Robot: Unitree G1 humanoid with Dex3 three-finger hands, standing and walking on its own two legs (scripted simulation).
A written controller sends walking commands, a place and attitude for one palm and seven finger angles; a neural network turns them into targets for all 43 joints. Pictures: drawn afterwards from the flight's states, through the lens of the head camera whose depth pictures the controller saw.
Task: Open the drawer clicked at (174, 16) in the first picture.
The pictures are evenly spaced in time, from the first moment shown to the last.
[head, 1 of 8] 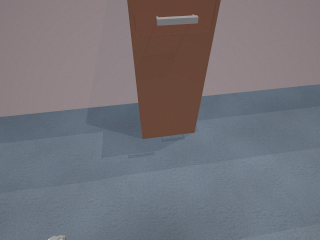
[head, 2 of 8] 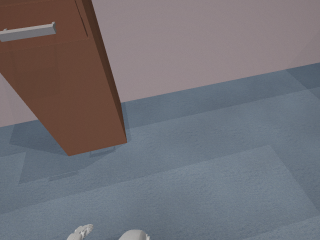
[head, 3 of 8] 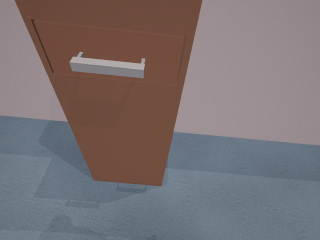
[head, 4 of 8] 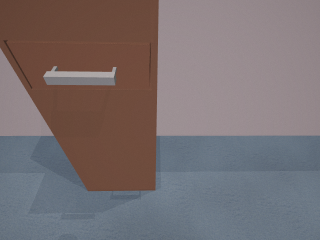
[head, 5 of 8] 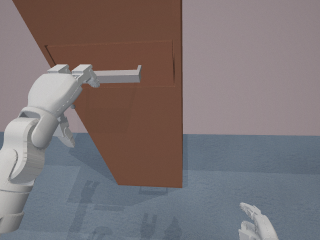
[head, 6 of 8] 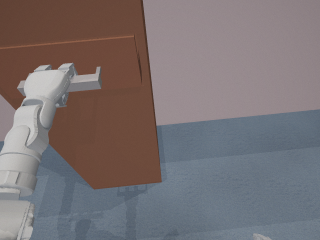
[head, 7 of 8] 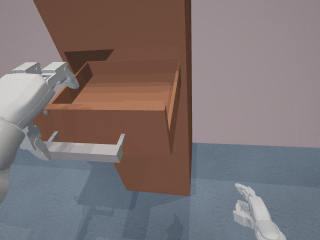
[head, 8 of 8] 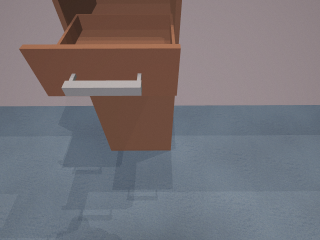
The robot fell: no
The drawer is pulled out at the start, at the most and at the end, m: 0.00 0.30 0.30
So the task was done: yes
